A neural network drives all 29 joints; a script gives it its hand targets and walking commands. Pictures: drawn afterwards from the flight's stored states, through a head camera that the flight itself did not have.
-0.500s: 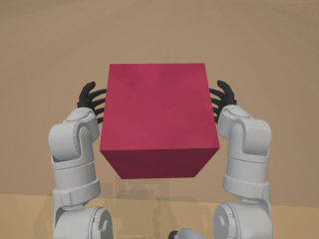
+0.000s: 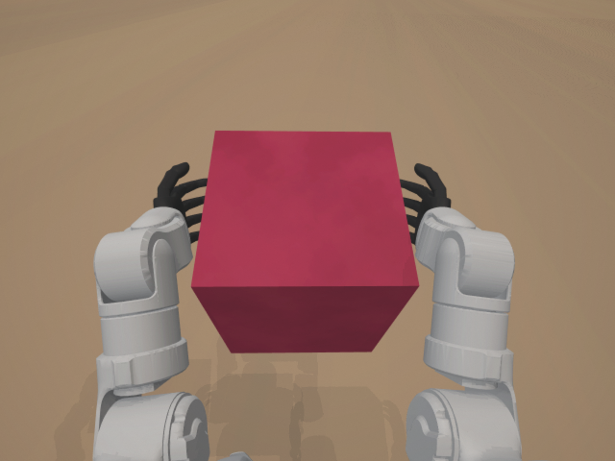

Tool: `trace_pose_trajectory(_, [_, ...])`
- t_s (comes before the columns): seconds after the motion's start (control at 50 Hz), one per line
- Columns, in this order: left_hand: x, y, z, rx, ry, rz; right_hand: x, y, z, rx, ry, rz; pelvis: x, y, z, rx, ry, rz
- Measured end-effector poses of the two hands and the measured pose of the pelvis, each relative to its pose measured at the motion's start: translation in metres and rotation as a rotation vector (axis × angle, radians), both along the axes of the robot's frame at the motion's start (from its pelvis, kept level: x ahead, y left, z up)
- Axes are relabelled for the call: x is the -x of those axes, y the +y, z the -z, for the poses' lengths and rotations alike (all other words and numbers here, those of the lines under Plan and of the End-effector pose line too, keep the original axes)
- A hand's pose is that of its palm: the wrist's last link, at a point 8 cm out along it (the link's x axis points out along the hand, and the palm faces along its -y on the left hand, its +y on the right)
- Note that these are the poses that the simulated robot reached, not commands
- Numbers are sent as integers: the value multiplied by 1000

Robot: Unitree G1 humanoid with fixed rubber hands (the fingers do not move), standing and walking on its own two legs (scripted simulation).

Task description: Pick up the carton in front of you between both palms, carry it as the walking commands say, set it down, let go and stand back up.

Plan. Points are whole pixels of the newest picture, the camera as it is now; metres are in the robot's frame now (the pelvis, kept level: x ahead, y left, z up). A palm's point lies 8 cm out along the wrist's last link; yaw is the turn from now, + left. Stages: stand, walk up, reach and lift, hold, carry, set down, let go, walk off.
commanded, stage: carry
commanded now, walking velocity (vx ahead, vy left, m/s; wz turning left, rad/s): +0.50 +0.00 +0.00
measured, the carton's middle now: (302, 254) +0.36 +0.00 +0.08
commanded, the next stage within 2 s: none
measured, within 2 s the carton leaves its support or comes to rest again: neither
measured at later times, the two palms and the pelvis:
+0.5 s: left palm (211, 92) +0.62 +0.14 +0.17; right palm (394, 88) +0.64 -0.16 +0.17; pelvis +0.29 -0.03 +0.03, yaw +2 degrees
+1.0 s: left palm (219, 53) +0.88 +0.16 +0.12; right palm (357, 55) +0.88 -0.14 +0.12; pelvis +0.63 +0.02 +0.04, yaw -2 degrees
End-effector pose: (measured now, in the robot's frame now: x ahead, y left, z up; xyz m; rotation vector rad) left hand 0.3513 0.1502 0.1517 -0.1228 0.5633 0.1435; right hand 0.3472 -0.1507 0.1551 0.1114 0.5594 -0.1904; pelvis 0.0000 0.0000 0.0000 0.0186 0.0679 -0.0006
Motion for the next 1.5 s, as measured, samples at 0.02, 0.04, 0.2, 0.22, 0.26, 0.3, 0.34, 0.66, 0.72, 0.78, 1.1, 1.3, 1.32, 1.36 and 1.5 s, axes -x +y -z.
trace_pose_trajectory(0.02, [-12, -2, 3, 5, 28, 13, -7, -2, 4, -2, 28, 17, -10, 3, -4, 8, 1, -2])
trace_pose_trajectory(0.04, [-22, -4, 6, 12, 55, 21, -13, -4, 8, -4, 55, 33, -19, 6, -8, 14, 2, -2])
trace_pose_trajectory(0.2, [-104, -11, -4, 44, 40, 19, -87, -12, -6, -11, 42, 74, -95, 10, -31, 32, 7, 0])
trace_pose_trajectory(0.22, [-114, -11, -9, 40, 20, 12, -100, -12, -11, -12, 22, 67, -107, 9, -32, 31, 9, -1])
trace_pose_trajectory(0.26, [-137, -10, -18, 27, -15, -2, -128, -11, -20, -13, -12, 50, -131, 5, -33, 28, 13, -5])
trace_pose_trajectory(0.3, [-161, -10, -26, 10, -38, -14, -157, -11, -27, -12, -34, 29, -159, 0, -32, 22, 16, -8])
trace_pose_trajectory(0.34, [-186, -11, -30, -4, -46, -26, -187, -13, -29, -11, -40, 7, -188, -8, -28, 12, 14, -12])
trace_pose_trajectory(0.66, [-347, -14, 0, 5, 132, -121, -376, -12, 11, -72, 134, -65, -385, -34, -48, -21, 18, -40])
trace_pose_trajectory(0.72, [-379, -14, 10, 14, 124, -113, -402, -12, 22, -86, 125, -38, -428, -27, -47, -18, 24, -37])
trace_pose_trajectory(0.78, [-415, -10, 18, -23, 109, -74, -431, -9, 31, -54, 107, -34, -474, -18, -40, -9, 20, -37])
trace_pose_trajectory(1.1, [-577, 9, 21, -33, 122, 40, -571, 10, 19, 45, 123, 2, -690, 16, -49, 44, -2, 13])
trace_pose_trajectory(1.3, [-705, -10, 11, -55, 35, -7, -712, -9, 16, 24, 34, -41, -836, -11, -30, 25, -29, -7])
trace_pose_trajectory(1.32, [-722, -14, 14, -60, 34, -11, -730, -13, 21, 20, 32, -45, -852, -16, -24, 23, -33, -12])
trace_pose_trajectory(1.36, [-756, -22, 23, -74, 37, -18, -766, -21, 33, 7, 34, -53, -883, -25, -13, 33, -39, -23])
trace_pose_trajectory(1.5, [-826, -30, 34, -74, 160, -72, -854, -28, 44, -3, 155, -106, -952, -44, -32, 19, -20, -61])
